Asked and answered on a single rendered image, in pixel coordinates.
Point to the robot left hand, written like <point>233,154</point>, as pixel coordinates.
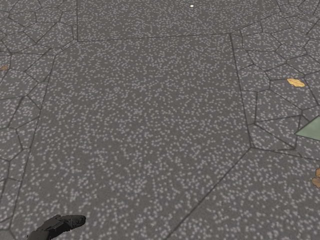
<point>56,225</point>

